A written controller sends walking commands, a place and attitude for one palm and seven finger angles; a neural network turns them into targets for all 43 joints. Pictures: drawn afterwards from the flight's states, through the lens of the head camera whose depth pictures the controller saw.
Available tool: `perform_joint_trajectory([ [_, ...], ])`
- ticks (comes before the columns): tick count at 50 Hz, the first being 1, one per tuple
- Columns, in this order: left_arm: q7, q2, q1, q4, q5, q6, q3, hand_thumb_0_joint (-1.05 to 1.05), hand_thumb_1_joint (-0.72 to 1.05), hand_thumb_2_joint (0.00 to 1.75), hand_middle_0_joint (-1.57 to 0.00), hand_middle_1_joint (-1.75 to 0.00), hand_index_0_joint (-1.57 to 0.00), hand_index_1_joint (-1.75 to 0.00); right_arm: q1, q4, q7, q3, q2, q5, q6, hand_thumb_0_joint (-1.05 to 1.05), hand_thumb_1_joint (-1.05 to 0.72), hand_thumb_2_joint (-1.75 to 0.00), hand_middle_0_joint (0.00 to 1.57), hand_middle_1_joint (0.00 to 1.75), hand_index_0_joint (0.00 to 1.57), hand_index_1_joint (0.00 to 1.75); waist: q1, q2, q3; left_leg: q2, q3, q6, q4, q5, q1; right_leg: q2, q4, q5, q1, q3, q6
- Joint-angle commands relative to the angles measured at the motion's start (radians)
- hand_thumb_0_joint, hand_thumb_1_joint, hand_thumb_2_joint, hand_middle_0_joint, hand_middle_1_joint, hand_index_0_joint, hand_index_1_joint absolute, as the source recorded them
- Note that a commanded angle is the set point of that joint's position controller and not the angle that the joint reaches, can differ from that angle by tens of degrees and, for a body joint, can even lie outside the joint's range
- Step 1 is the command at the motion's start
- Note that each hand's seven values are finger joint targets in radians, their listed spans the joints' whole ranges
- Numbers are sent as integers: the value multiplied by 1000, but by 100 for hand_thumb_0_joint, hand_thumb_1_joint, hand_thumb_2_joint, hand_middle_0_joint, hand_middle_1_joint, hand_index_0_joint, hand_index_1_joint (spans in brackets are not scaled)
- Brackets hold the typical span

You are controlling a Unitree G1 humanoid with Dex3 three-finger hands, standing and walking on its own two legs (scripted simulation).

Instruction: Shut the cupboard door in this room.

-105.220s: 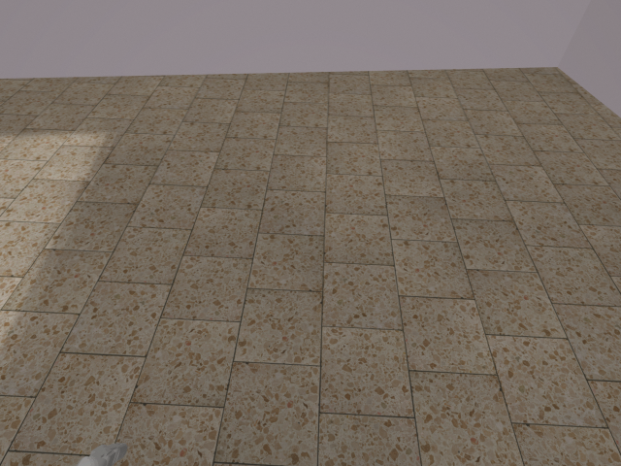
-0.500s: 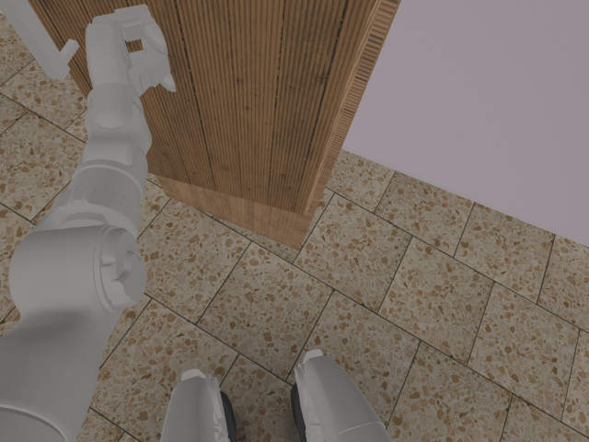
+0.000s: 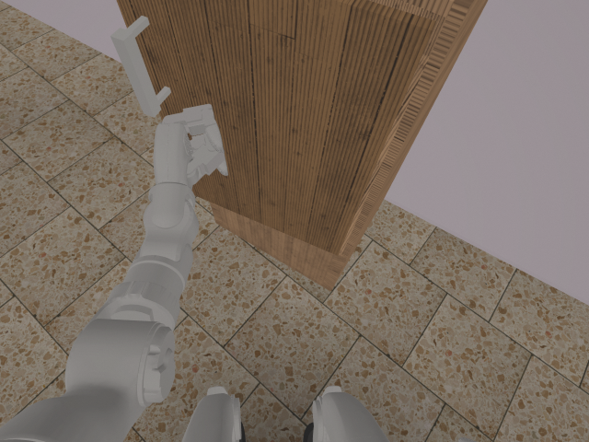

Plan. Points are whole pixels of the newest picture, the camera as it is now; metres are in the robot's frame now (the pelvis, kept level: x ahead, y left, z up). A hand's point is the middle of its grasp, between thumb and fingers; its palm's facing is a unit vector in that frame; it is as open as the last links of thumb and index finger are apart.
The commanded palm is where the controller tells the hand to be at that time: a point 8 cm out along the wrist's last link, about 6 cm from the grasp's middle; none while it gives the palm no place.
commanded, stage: draw the hand back to the body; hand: left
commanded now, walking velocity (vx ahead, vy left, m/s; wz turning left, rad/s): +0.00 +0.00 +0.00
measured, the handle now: (146, 69) +0.66 +0.18 +0.06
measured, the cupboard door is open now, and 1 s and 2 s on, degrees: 8 8 8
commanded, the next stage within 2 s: step back with the hand held close in 1.70 s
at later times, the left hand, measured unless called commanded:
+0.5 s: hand (148, 182) +0.40 +0.13 +0.13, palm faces +0.01 -1.00 +0.00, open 3.1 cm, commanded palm +0.36 +0.19 +0.13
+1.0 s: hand out of the picture +0.28 +0.23 +0.20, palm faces +0.26 -0.93 -0.25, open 3.8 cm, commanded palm +0.23 +0.28 +0.22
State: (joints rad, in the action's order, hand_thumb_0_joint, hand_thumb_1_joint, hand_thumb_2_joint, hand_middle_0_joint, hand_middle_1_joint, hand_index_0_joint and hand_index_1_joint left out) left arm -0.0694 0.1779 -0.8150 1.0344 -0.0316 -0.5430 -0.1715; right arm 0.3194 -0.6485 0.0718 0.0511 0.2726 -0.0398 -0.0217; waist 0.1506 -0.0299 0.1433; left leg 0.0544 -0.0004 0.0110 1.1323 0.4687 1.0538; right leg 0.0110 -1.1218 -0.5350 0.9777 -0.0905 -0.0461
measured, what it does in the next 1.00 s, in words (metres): rises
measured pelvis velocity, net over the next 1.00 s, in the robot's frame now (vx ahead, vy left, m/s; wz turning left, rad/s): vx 0.02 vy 0.03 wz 0.01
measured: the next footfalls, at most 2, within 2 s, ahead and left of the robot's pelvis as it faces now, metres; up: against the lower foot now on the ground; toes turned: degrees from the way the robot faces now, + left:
none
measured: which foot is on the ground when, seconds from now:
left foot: down 0.00-1.00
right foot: down 0.00-1.00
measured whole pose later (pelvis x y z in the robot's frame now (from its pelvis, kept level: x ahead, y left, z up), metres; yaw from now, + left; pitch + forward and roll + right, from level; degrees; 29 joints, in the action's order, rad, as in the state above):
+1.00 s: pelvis +0.02 +0.03 +0.09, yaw +0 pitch -2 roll +0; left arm -0.09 0.28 0.16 -0.08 -0.08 -0.04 -0.11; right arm 0.16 -0.54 -0.08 -0.06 0.21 0.05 -0.02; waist -0.03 -0.06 0.02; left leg 0.00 0.04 -0.03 0.51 0.26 0.21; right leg -0.02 -0.48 -0.30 0.14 -0.05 0.00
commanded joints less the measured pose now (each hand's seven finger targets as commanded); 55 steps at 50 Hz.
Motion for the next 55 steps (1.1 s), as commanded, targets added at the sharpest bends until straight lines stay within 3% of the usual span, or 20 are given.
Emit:
perform_joint_trajectory([
  [1,-27,173,-477,-89,39,-25,-26,0,90,90,-130,-150,-130,-150,187,24,-11,32,127,1,-9,0,-90,-90,20,30,20,30,53,-40,448,-54,-21,-38,-70,-329,-376,21,153,463,-145,79,40],
  [3,-33,188,-474,-23,27,24,-51,0,90,90,-130,-150,-130,-150,176,41,-16,24,129,5,-21,0,-90,-90,20,30,20,30,59,32,392,-62,-8,-45,-83,-263,-285,17,178,437,-193,94,48],
  [5,-32,217,-463,-37,6,30,-97,0,90,90,-130,-150,-130,-150,164,64,-20,19,128,6,-21,0,-90,-90,20,30,20,30,30,22,435,-67,-4,-43,-91,-275,-275,15,171,460,-242,100,44],
  [6,-28,206,-468,-47,-5,27,-93,0,90,90,-130,-150,-130,-150,156,70,-21,17,126,6,-20,0,-90,-90,20,30,20,30,34,48,444,-65,-5,-43,-90,-277,-276,16,170,465,-249,98,44],
  [9,4,233,-355,-265,-40,-34,-128,0,90,90,-130,-150,-130,-150,139,125,-19,20,121,9,-11,0,-90,-90,20,30,20,30,-50,-18,611,-65,2,-37,-120,-397,-401,20,154,578,-361,97,33],
  [10,18,235,-281,-305,-42,-42,-126,0,90,90,-130,-150,-130,-150,131,133,-18,21,116,15,-9,0,-90,-90,20,30,20,30,-69,-17,625,-64,8,-34,-132,-416,-431,22,163,600,-389,97,32],
  [11,30,228,-244,-369,-44,-46,-108,0,90,90,-130,-150,-130,-150,127,142,-18,22,113,21,-9,0,-90,-90,20,30,20,30,-70,-7,624,-62,15,-37,-143,-422,-442,22,176,619,-414,97,35],
  [14,68,194,-84,-439,-51,5,-52,0,90,90,-130,-150,-130,-150,126,160,-26,21,110,42,-14,0,-90,-90,20,30,20,30,-66,60,507,-62,31,-46,-202,-372,-433,26,243,615,-474,100,43],
  [15,79,167,-51,-444,-63,38,-26,0,90,90,-130,-150,-130,-150,117,164,-29,20,110,55,-19,0,-90,-90,20,30,20,30,-58,86,430,-61,36,-49,-227,-326,-426,28,282,574,-462,98,50],
  [18,101,167,-43,-507,-118,111,-20,0,90,90,-130,-150,-130,-150,86,169,-56,17,116,75,-19,0,-90,-90,20,30,20,30,-44,136,306,-63,38,-55,-285,-208,-434,20,386,410,-471,112,60],
  [22,119,146,-18,-674,-156,104,18,0,90,90,-130,-150,-130,-150,26,170,-83,3,102,87,17,0,-90,-90,20,30,20,30,-59,33,269,-59,29,-55,-339,-209,-567,22,425,357,-460,90,46],
  [26,139,160,161,-725,-145,104,29,0,90,90,-130,-150,-130,-150,-18,175,-86,-7,100,91,43,0,-90,-90,20,30,20,30,-92,-31,213,-53,10,-48,-390,-228,-633,24,425,355,-456,63,32],
  [31,174,197,360,-801,-176,206,-7,0,90,90,-116,-135,-116,-135,-98,228,-88,-18,106,108,49,0,-90,-90,20,30,20,30,-137,-4,151,-53,11,-44,-460,-202,-647,15,469,316,-525,58,28],
  [32,114,211,377,-918,-90,230,64,0,90,90,-113,-132,-113,-132,-142,253,-110,-12,73,106,15,0,-90,-90,20,30,20,30,-143,24,172,-59,19,-43,-505,-225,-712,-8,531,311,-585,105,25],
  [34,66,206,453,-1021,-87,280,55,0,90,90,-108,-126,-108,-126,-168,279,-135,-17,74,105,5,0,-90,-90,20,30,20,30,-141,43,146,-54,13,-46,-539,-241,-749,-8,565,321,-616,94,29],
  [40,-6,246,562,-1195,-60,377,23,0,90,90,-92,-108,-92,-108,-222,266,-170,-45,65,99,11,0,-90,-90,20,30,20,30,-143,17,50,-42,1,-49,-636,-289,-866,-10,646,373,-700,72,26],
  [45,-23,234,708,-1305,-48,424,15,0,90,90,-78,-93,-78,-93,-237,252,-167,-63,55,88,39,0,-90,-90,20,30,20,30,-157,-55,18,-36,-10,-39,-697,-375,-957,-8,695,435,-771,57,19],
  [52,-26,267,912,-1442,-48,453,-70,0,90,90,-58,-72,-58,-72,-258,244,-150,-67,54,69,62,0,-90,-90,20,30,20,30,-180,5,-46,-31,-13,-34,-752,-435,-976,-6,744,478,-834,44,24],
  [54,-31,321,969,-1477,-48,456,-141,0,90,90,-53,-66,-53,-66,-261,236,-148,-63,58,64,69,0,-90,-90,20,30,20,30,-194,-24,-37,-34,-10,-32,-755,-454,-977,-6,755,490,-858,48,23],
  [55,-31,311,985,-1503,-51,454,-145,0,90,90,-50,-63,-50,-63,-261,239,-147,-65,51,65,69,0,-90,-90,20,30,20,30,-193,-24,-21,-36,-10,-32,-755,-467,-981,-12,749,501,-877,47,23],
])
